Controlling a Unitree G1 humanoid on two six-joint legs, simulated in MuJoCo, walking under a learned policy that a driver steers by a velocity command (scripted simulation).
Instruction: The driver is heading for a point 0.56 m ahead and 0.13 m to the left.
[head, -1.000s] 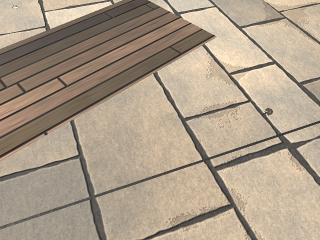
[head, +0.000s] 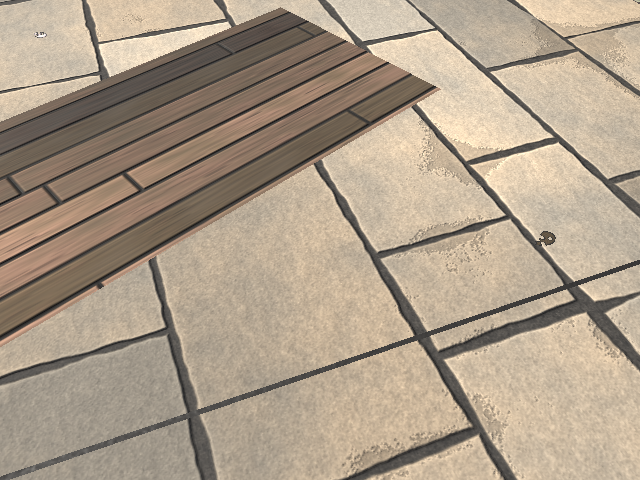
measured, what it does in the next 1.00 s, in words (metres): walks ahead, turning left: left foot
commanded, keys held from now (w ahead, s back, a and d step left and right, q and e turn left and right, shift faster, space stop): w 0.22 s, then w+q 0.52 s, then no key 0.26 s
